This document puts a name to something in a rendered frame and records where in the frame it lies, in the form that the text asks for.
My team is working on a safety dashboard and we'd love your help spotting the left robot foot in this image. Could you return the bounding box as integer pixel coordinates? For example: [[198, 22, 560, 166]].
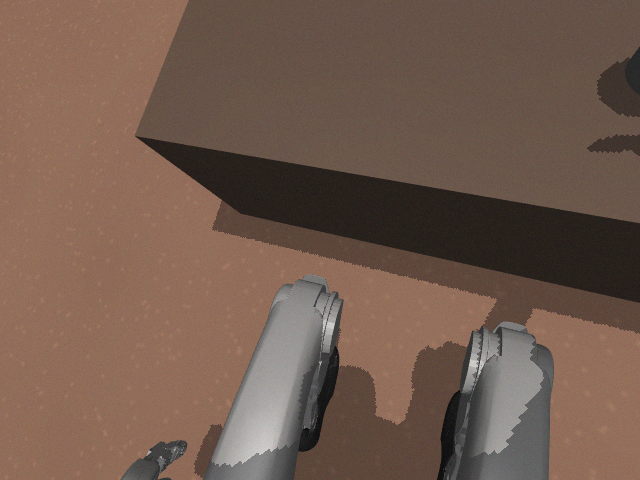
[[298, 346, 339, 452]]

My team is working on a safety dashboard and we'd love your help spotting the left robot hand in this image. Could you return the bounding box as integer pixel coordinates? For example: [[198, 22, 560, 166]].
[[120, 440, 187, 480]]

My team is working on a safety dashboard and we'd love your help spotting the right robot foot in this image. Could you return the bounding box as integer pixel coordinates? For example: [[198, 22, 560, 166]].
[[437, 390, 462, 480]]

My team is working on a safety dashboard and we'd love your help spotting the bottle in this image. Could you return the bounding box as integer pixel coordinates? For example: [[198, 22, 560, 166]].
[[625, 47, 640, 95]]

